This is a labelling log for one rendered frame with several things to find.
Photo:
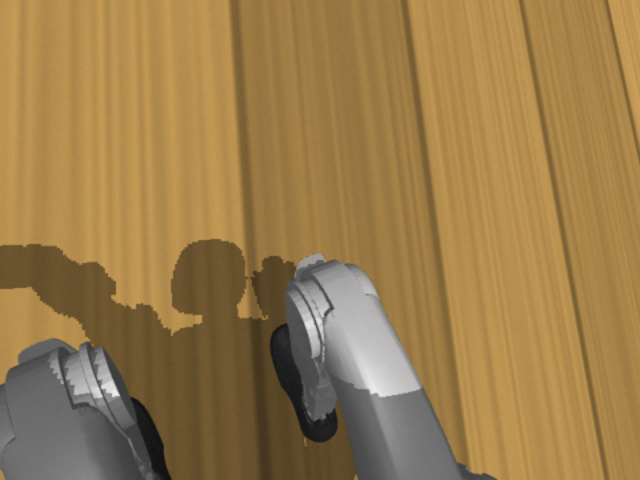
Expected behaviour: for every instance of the right robot foot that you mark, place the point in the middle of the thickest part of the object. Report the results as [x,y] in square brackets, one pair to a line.
[290,380]

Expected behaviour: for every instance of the right robot hand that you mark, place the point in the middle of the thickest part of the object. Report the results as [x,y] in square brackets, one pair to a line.
[467,475]

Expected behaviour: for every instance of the left robot foot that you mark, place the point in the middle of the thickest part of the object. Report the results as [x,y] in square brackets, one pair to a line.
[152,441]

